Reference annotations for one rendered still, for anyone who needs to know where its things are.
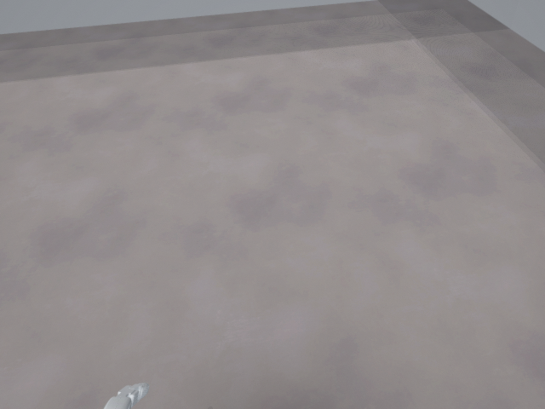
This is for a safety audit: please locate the robot left hand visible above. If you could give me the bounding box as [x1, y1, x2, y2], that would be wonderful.
[104, 383, 149, 409]

